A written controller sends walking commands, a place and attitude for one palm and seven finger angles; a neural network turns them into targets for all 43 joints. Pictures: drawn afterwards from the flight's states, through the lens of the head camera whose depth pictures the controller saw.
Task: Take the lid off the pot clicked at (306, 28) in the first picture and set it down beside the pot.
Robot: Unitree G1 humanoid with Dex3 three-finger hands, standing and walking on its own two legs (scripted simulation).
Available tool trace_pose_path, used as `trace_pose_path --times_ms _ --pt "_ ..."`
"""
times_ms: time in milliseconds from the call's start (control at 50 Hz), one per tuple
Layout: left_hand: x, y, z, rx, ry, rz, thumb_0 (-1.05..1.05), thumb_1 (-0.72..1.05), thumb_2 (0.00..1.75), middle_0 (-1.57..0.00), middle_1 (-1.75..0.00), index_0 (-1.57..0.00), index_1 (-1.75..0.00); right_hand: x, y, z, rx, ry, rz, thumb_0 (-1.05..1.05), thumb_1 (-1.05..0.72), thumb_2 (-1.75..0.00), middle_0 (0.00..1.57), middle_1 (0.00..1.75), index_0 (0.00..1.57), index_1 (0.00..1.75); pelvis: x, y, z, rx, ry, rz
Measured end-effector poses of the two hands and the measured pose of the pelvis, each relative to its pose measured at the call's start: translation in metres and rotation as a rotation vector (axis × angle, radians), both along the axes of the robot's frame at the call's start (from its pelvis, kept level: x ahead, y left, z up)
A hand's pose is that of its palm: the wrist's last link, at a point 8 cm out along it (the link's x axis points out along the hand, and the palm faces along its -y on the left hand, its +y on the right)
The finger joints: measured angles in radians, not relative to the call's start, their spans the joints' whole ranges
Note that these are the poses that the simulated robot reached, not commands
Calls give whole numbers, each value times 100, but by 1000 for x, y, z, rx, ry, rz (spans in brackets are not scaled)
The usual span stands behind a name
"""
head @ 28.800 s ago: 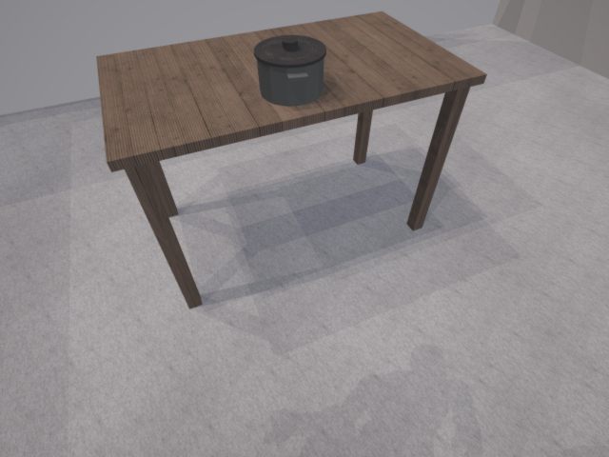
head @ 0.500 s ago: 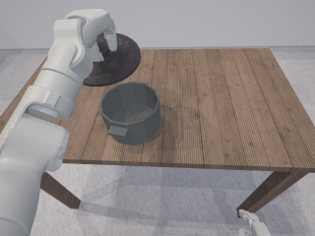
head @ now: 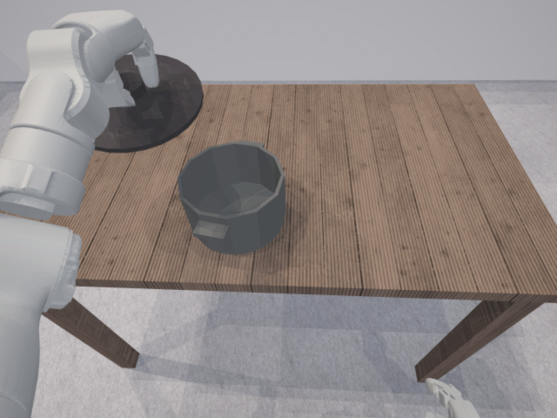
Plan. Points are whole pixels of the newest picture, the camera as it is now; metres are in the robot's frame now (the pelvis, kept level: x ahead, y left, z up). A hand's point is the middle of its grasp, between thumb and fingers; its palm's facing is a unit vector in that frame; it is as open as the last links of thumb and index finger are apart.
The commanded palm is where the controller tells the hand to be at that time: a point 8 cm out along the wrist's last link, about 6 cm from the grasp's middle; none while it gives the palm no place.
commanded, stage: move the lid sideways beside the pot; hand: left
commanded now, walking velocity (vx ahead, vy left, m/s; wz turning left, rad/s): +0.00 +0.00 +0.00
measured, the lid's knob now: (128, 86) +0.50 +0.21 +0.23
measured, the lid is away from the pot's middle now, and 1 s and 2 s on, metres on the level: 0.12 0.23 0.24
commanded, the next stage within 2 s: lower the lid onto the table in 1.12 s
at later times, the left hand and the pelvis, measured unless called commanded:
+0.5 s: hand (76, 83) +0.47 +0.25 +0.25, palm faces -0.20 -0.02 -0.98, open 6.8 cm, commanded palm +0.45 +0.25 +0.32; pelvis +0.00 +0.01 +0.00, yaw +0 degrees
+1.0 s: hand (29, 94) +0.45 +0.31 +0.25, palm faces -0.22 -0.02 -0.97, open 6.8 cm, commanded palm +0.45 +0.31 +0.32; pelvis +0.00 +0.01 +0.00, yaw +1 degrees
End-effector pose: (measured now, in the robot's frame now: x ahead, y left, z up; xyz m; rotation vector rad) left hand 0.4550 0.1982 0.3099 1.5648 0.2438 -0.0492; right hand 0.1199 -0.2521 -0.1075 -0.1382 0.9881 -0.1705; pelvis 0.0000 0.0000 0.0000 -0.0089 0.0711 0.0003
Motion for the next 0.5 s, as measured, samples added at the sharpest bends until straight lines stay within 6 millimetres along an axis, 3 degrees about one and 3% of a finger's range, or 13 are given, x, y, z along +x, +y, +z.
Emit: trace_pose_path --times_ms 240,500 --pt "-4 26 -2 13 13 20 3 30 72 -71 -92 -75 -93 -6 3 0 -18 31 5 1 -90 -90 20 30 20 30 -4 4 0 -6 8 13" --pt "5 53 1 6 18 63 3 30 71 -71 -91 -75 -94 -28 1 -4 -29 98 -36 1 -90 -90 20 30 20 30 0 8 0 -10 24 5"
